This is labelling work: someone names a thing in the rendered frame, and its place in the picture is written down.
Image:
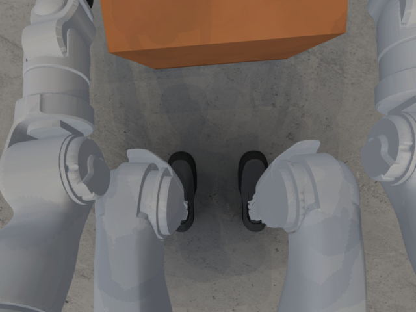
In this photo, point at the robot left foot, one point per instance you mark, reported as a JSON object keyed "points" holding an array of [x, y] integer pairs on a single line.
{"points": [[184, 166]]}

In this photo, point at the robot right forearm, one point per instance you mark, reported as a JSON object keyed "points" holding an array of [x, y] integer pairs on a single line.
{"points": [[396, 53]]}

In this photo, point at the robot right upper arm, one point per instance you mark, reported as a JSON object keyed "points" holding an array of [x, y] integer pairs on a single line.
{"points": [[389, 156]]}

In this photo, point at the robot left upper arm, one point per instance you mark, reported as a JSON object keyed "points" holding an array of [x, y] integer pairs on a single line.
{"points": [[51, 185]]}

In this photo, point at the robot left forearm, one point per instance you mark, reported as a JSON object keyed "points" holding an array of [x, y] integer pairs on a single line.
{"points": [[56, 73]]}

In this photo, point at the left robot thigh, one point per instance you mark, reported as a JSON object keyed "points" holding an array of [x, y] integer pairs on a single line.
{"points": [[142, 206]]}

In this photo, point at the carton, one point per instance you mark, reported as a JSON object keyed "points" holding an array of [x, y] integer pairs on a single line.
{"points": [[165, 34]]}

